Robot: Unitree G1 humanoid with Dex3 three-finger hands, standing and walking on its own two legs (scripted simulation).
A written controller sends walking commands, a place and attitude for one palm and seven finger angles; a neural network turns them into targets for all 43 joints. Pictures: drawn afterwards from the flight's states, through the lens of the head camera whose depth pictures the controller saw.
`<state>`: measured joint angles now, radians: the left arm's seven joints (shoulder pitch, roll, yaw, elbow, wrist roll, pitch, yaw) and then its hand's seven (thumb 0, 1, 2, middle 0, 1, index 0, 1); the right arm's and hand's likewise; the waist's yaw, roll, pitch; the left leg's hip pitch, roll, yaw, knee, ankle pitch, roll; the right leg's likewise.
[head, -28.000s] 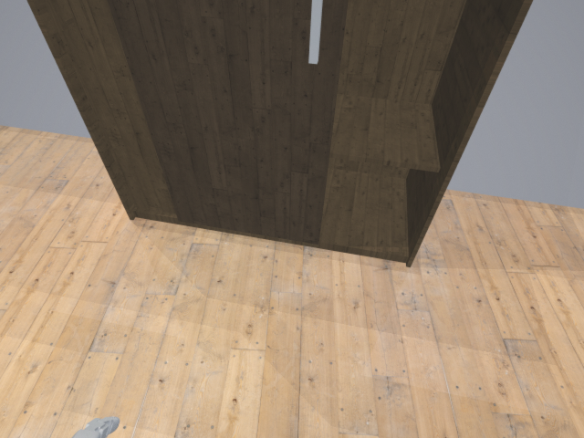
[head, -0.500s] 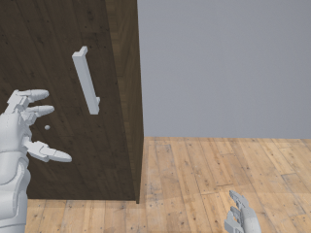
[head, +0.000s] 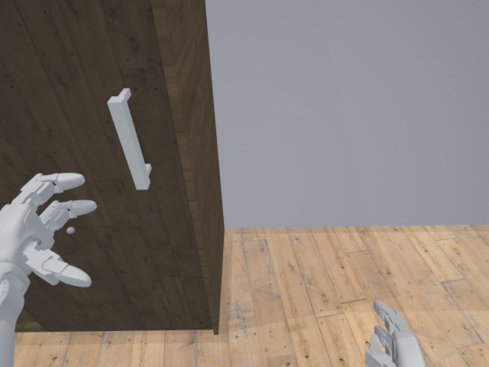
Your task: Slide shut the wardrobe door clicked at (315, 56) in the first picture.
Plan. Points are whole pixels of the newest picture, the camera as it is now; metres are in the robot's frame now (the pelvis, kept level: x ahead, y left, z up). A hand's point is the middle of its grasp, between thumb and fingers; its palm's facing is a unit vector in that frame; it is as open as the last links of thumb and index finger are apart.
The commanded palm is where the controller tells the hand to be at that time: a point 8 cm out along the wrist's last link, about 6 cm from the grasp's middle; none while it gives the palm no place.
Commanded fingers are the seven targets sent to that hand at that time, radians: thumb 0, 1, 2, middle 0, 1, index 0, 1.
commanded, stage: draw the hand back to the body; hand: left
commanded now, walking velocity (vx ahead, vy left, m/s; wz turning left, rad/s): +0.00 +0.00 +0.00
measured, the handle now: (134, 141) +0.43 +0.26 +0.18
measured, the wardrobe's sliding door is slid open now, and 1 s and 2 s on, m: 0.00 0.00 0.00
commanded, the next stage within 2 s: step back with the hand held close in 1.10 s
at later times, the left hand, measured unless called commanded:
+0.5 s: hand (71, 226) +0.24 +0.28 +0.16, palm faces +0.44 -0.83 -0.33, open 11.0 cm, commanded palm +0.18 +0.32 +0.18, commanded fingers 0.00 0.54 0.73 -0.21 -0.51 -0.21 -0.51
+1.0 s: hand (70, 235) +0.23 +0.28 +0.16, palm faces +0.42 -0.83 -0.36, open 7.5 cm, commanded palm +0.18 +0.31 +0.18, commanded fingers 0.00 0.90 0.90 -0.20 -0.30 -0.20 -0.30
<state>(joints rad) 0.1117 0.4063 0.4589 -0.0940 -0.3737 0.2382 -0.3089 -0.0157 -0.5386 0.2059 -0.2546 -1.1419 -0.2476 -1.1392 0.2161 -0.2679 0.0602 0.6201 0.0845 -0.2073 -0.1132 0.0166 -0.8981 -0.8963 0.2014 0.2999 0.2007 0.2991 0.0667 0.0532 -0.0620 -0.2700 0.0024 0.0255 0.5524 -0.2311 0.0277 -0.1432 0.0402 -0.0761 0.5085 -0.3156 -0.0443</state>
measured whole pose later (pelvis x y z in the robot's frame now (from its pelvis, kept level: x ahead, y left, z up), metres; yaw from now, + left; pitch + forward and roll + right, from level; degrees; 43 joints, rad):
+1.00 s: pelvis +0.03 +0.02 +0.01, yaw -2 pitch -4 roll +0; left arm 0.43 0.35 0.32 -0.37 -0.09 -0.03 0.10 0.01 0.87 0.89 -0.21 -0.31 -0.21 -0.31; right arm 0.19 -0.22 0.03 0.63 -0.01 -0.07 -0.06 0.01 -0.90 -0.90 0.20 0.30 0.20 0.30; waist 0.08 0.04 -0.01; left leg -0.14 -0.02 0.06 0.42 -0.22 0.05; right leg -0.02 0.02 -0.04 0.37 -0.28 -0.02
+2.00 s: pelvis -0.07 +0.06 -0.01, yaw +0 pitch -1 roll -3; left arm 0.49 0.38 0.40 -0.49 -0.02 -0.22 0.14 0.01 0.89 0.90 -0.21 -0.30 -0.21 -0.30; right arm 0.24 -0.21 0.01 0.58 -0.01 -0.07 -0.07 0.01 -0.90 -0.90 0.20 0.30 0.20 0.30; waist 0.02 0.00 0.02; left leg -0.43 -0.04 0.06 0.56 -0.20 0.09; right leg -0.31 0.02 0.00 0.52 -0.20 0.00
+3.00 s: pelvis -0.28 +0.13 -0.01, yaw -5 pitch -2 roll +0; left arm 0.41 0.38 0.42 -0.42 -0.03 -0.16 0.17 0.01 0.89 0.90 -0.21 -0.30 -0.20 -0.30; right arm 0.29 -0.18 0.00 0.68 -0.01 -0.12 -0.08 0.02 -0.90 -0.90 0.20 0.30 0.20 0.30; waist -0.05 -0.08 -0.05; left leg -0.28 0.04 0.05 0.61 -0.30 0.01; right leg -0.37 -0.01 -0.03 0.89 -0.48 -0.01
